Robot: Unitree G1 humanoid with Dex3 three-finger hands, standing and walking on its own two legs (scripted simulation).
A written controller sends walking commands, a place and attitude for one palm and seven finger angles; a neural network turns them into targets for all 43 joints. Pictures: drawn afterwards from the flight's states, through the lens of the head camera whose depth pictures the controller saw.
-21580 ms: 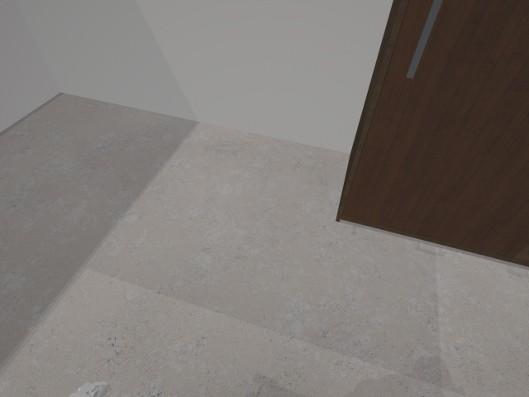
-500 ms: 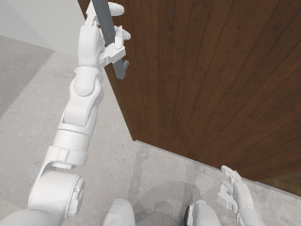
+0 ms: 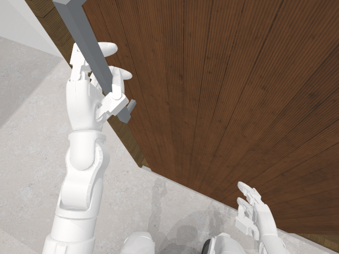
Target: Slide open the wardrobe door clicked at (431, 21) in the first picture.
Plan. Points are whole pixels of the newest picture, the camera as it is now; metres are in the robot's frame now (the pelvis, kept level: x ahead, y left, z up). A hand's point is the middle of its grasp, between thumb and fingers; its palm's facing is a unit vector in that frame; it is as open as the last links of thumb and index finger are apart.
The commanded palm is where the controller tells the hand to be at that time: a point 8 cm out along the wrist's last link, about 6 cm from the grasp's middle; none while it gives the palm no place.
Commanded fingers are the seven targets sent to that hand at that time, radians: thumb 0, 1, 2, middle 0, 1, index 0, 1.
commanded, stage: step sideways, sliding the door along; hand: left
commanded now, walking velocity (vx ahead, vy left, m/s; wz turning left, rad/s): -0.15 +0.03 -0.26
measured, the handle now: (111, 72) +0.37 +0.20 +0.17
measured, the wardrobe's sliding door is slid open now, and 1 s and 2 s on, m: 0.07 0.31 0.51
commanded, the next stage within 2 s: none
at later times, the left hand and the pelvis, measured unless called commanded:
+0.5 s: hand (183, 126) +0.30 +0.06 +0.17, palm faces -0.09 -0.99 +0.05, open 6.2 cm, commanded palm +0.27 +0.05 +0.16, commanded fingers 0.00 0.90 0.90 -0.45 -1.40 -0.45 -1.40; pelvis +0.05 +0.00 +0.01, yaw -5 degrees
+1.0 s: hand (256, 157) +0.28 -0.05 +0.17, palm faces -0.16 -0.99 -0.02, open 6.3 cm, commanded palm +0.25 -0.03 +0.17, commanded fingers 0.00 0.90 0.90 -0.45 -1.40 -0.45 -1.40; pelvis -0.06 -0.08 -0.01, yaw -8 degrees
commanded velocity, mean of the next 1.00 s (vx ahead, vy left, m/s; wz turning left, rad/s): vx -0.25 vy -0.21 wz -0.18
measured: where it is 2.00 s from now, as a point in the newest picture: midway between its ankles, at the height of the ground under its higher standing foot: outside the picture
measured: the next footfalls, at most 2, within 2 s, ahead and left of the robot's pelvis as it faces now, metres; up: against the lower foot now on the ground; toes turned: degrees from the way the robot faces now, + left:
left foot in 0.26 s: +0.03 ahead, +0.12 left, +0.00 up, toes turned +11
right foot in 0.62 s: +0.15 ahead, -0.12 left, +0.00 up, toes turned -12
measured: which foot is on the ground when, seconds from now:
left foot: down 0.00-0.06, up 0.08-0.24, down 0.26-0.68, up 0.70-0.96, down 0.98-1.00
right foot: down 0.00-0.24, up 0.26-0.60, down 0.62-0.98, up 1.00-1.00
